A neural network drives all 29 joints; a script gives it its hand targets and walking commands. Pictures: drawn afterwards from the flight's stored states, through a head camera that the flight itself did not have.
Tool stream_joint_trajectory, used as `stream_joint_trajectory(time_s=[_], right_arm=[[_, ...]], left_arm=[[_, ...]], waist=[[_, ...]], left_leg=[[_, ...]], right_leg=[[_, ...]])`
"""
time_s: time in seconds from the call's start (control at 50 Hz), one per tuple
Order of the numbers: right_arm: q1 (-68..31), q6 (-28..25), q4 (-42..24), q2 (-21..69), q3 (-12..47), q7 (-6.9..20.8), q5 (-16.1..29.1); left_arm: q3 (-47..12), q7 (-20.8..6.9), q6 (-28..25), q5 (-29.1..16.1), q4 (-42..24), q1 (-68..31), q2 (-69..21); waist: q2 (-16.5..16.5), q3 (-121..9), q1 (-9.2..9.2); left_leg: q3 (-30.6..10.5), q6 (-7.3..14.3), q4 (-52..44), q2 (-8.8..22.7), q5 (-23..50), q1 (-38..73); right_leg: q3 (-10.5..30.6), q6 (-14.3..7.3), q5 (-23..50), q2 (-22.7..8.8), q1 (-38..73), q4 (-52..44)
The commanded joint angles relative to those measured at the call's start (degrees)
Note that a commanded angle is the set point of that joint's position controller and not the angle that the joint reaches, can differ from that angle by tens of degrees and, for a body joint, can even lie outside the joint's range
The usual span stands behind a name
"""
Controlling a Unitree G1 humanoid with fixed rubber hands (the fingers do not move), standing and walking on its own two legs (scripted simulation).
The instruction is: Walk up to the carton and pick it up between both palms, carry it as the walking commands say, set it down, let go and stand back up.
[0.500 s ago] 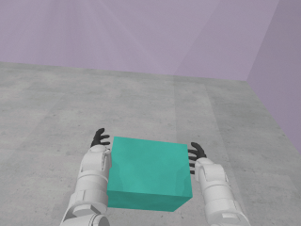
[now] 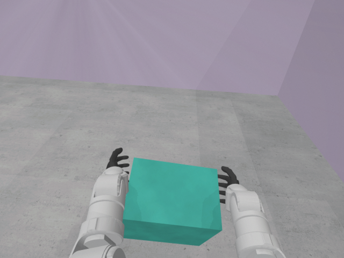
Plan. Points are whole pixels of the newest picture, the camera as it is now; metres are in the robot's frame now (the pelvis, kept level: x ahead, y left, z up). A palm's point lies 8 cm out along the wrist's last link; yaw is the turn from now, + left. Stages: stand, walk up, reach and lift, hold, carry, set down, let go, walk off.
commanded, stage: reach and lift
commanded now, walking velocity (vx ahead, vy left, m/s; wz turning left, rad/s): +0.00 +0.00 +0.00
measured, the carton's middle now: (168, 204) +0.30 +0.02 -0.04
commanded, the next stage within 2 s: hold in 0.34 s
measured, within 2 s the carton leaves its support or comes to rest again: neither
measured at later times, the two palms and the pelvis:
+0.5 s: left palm (114, 179) +0.29 +0.16 +0.07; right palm (235, 198) +0.28 -0.14 +0.04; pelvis +0.00 +0.00 +0.00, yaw +0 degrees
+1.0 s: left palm (122, 165) +0.31 +0.14 +0.10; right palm (240, 181) +0.31 -0.16 +0.07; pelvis +0.01 -0.01 -0.01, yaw +2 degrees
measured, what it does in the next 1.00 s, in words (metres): stands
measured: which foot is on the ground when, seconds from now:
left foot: down 0.00-1.00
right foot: down 0.00-1.00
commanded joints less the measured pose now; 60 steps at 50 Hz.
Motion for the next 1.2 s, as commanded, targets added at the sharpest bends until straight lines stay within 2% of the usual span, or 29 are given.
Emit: stream_joint_trajectory(time_s=[0.0,0.04,0.14,0.18,0.2,0.22,0.24,0.26,0.28,0.36,0.4,0.5,0.56,0.66,0.68,0.7,0.8,0.86,0.9,0.92,0.96,0.98,1.04,1.06,1.08,1.1,1.14,1.16,1.18], right_arm=[[-49.45,-5.86,-11.10,52.40,19.50,22.56,10.18],[-48.81,-6.01,-13.90,52.78,20.81,22.67,11.26],[-47.67,-4.81,-15.69,53.59,23.38,22.45,11.59],[-47.19,-4.79,-16.94,53.48,24.25,22.46,11.73],[-46.62,-4.82,-18.10,53.05,24.43,22.29,12.30],[-46.46,-4.70,-17.03,53.88,24.64,22.19,11.90],[-44.67,-4.20,-17.27,54.14,25.17,22.33,12.04],[-46.23,-4.52,-18.16,53.64,25.02,22.13,12.19],[-46.17,-4.09,-17.02,53.70,24.59,22.43,11.73],[-44.28,-4.10,-17.18,54.98,26.31,22.60,12.99],[-46.25,-3.70,-16.75,53.92,25.67,22.73,12.14],[-52.90,-5.46,-16.27,53.93,24.71,23.28,12.88],[-51.98,-5.65,-10.38,53.77,21.16,23.21,10.95],[-53.49,-7.18,-13.46,53.82,23.21,22.96,11.38],[-52.69,-7.15,-12.21,55.83,22.91,23.19,11.95],[-52.53,-5.48,-15.43,54.22,27.54,21.57,11.64],[-55.16,-1.00,-27.60,56.75,35.59,19.00,18.18],[-53.19,4.03,-35.27,57.62,39.18,16.88,20.96],[-48.70,7.61,-38.49,58.58,39.75,15.75,22.11],[-49.64,9.50,-40.49,58.87,41.14,15.13,23.12],[-48.82,13.04,-44.29,59.49,43.19,14.33,25.26],[-48.12,15.06,-44.78,59.36,44.07,13.72,26.01],[-43.02,19.49,-49.16,60.05,43.57,12.50,27.72],[-41.28,20.82,-51.06,60.09,43.39,11.89,28.44],[-36.07,22.16,-50.87,58.92,42.05,11.14,27.63],[-33.59,23.58,-52.24,59.22,42.20,10.28,27.54],[-31.12,26.01,-54.96,58.80,42.53,8.78,27.30],[-32.27,26.93,-57.02,59.52,42.56,7.79,27.34],[-31.99,28.03,-58.36,58.63,42.35,7.12,27.21]], left_arm=[[-27.77,-33.09,0.24,-14.58,4.99,-30.86,-59.10],[-30.23,-33.12,0.18,-15.94,2.56,-30.09,-60.64],[-29.22,-33.08,0.69,-16.44,1.15,-26.54,-59.53],[-30.15,-32.90,0.84,-16.79,0.70,-26.46,-60.27],[-31.43,-32.88,1.20,-17.48,0.32,-25.79,-61.65],[-30.36,-33.10,0.63,-16.91,0.28,-25.69,-59.34],[-30.53,-32.77,0.85,-17.24,-1.10,-24.77,-60.16],[-30.56,-32.86,1.19,-16.91,0.42,-25.15,-60.62],[-29.59,-33.01,1.17,-16.56,0.03,-24.82,-59.71],[-33.42,-32.86,0.79,-18.12,-4.87,-27.55,-60.51],[-31.23,-32.93,1.45,-16.73,-1.44,-25.98,-59.67],[-30.03,-33.49,0.69,-16.36,2.48,-29.99,-60.71],[-27.31,-33.90,-0.03,-14.97,4.96,-32.58,-57.92],[-27.80,-34.29,-1.11,-15.12,6.25,-31.33,-59.56],[-29.48,-34.12,-1.63,-15.63,2.04,-34.32,-59.13],[-33.19,-32.39,-1.17,-15.44,1.26,-31.32,-58.23],[-40.50,-29.83,3.30,-23.64,-11.91,-34.77,-61.85],[-43.58,-27.96,8.43,-26.02,-16.24,-32.46,-62.09],[-44.47,-26.73,11.39,-27.73,-21.07,-31.08,-61.13],[-44.11,-25.93,12.94,-27.34,-22.18,-30.12,-59.84],[-44.64,-24.31,15.92,-27.43,-26.44,-27.12,-59.62],[-43.36,-23.08,17.71,-25.94,-25.59,-23.94,-58.76],[-46.03,-20.55,21.73,-27.88,-34.63,-23.74,-59.63],[-47.66,-19.82,23.12,-29.59,-38.62,-25.00,-60.31],[-48.98,-19.05,24.63,-30.26,-40.10,-23.72,-60.89],[-49.29,-18.47,26.36,-30.72,-41.00,-21.34,-61.44],[-47.72,-17.33,29.02,-31.26,-42.31,-17.88,-59.65],[-47.31,-16.98,30.28,-32.19,-43.18,-17.61,-60.10],[-46.04,-16.68,31.52,-31.98,-42.30,-15.77,-59.34]], waist=[[0.19,-10.64,-5.34],[1.81,-15.03,-5.90],[-1.06,-15.21,-4.77],[-0.30,-16.93,-5.56],[3.04,-17.62,-6.23],[-0.01,-16.65,-5.26],[0.46,-16.94,-5.49],[1.83,-16.31,-5.67],[-0.68,-15.16,-5.29],[2.72,-15.04,-5.82],[0.18,-11.90,-5.70],[1.39,-9.75,-4.93],[-2.08,-6.35,-5.13],[-2.32,-8.21,-4.83],[-0.56,-9.67,-4.86],[5.14,-15.06,-3.04],[9.28,-11.51,-2.28],[7.26,-13.30,-1.95],[-0.11,-16.50,-2.09],[-7.56,-16.13,-2.57],[-9.74,-16.07,-2.93],[-10.73,-14.72,-3.21],[-1.41,-18.35,-3.67],[4.48,-19.11,-3.78],[12.98,-20.91,-3.70],[17.60,-19.70,-3.08],[17.10,-18.05,-2.37],[14.86,-18.15,-2.01],[8.53,-16.69,-2.15]], left_leg=[[0.90,0.68,-3.19,-6.38,4.86,12.74],[0.75,0.47,-2.72,-6.59,8.18,14.31],[0.25,1.20,-3.68,-6.29,10.53,12.92],[-0.37,1.42,-3.33,-5.84,13.11,14.03],[0.42,0.99,-3.66,-6.21,13.02,13.56],[0.48,1.33,-3.73,-6.51,13.64,12.36],[0.20,1.44,-4.05,-6.29,15.29,13.37],[0.15,1.21,-4.11,-6.45,11.92,12.59],[-0.04,1.56,-4.20,-6.11,10.74,13.13],[0.12,1.10,-3.86,-6.35,12.41,12.86],[-0.08,1.53,-4.21,-6.26,7.20,12.89],[0.53,1.30,-3.36,-6.35,-2.20,11.66],[0.76,1.34,-3.04,-6.69,-5.40,11.94],[0.64,1.24,-2.11,-6.34,-1.00,15.25],[0.74,1.07,-1.91,-6.65,-0.91,14.94],[-2.85,2.92,0.96,7.49,1.03,5.92],[-8.90,4.14,-6.38,11.94,-20.23,-8.14],[-6.25,4.54,-1.46,11.31,-7.65,-7.12],[-0.95,3.17,8.16,7.95,1.08,-8.20],[1.43,2.55,12.88,5.98,1.04,-11.95],[3.77,2.24,17.21,4.22,-2.75,-14.67],[5.64,2.32,13.44,3.67,-8.17,-12.49],[1.34,3.83,6.62,8.35,7.75,0.25],[-4.43,5.25,6.47,12.41,19.76,3.30],[-11.75,7.38,2.05,16.76,24.71,6.60],[-14.11,9.06,0.96,19.22,28.73,9.08],[-12.50,8.62,1.45,19.45,27.51,4.37],[-8.39,6.69,3.90,16.00,22.82,1.68],[-4.38,5.12,7.74,13.03,19.49,-1.94]], right_leg=[[-0.12,-1.58,4.30,2.57,-6.36,-12.81],[-0.07,-1.37,8.16,3.02,-4.24,-12.09],[-0.24,-0.21,11.08,3.38,-0.78,-11.88],[-0.09,0.04,13.86,3.79,-0.15,-11.02],[-0.03,-0.31,14.43,3.85,1.04,-11.10],[-0.28,0.40,15.58,3.55,2.43,-11.57],[-0.34,0.41,16.96,4.00,2.27,-11.10],[-0.09,-0.01,13.52,3.87,1.44,-11.39],[-0.20,0.13,11.50,3.79,0.46,-11.69],[-0.20,-0.31,13.60,3.79,0.37,-11.46],[-0.14,-0.51,6.73,3.47,-2.79,-12.39],[0.04,-1.97,-3.50,2.48,-7.91,-12.38],[0.06,-2.39,-9.40,1.26,-10.97,-14.28],[0.61,-2.56,-6.07,0.48,-12.49,-14.61],[0.59,-2.49,-5.25,0.62,-11.79,-14.00],[-2.62,-0.29,-2.47,-5.42,-6.91,-2.32],[-6.83,0.93,-8.36,-0.27,-7.01,7.21],[-5.48,0.11,-5.92,-1.33,-5.62,-0.63],[0.19,-1.66,2.11,-6.02,-1.92,-3.80],[3.83,-3.36,3.72,-8.91,-0.22,-4.86],[7.45,-7.40,14.03,-12.12,0.93,-4.37],[5.93,-7.62,16.21,-11.44,-1.91,-3.90],[-3.24,-4.05,19.04,-6.10,-6.73,3.56],[-6.01,-1.94,14.28,-3.70,-10.32,7.76],[-7.95,-0.30,0.86,-0.75,-14.40,12.18],[-8.55,0.32,-10.08,0.77,-17.81,10.51],[-7.57,-0.12,-10.62,-0.87,-13.21,4.49],[-8.48,-0.71,-7.96,0.12,-9.30,-2.77],[-6.39,-1.30,-1.62,-0.94,-5.77,-6.57]])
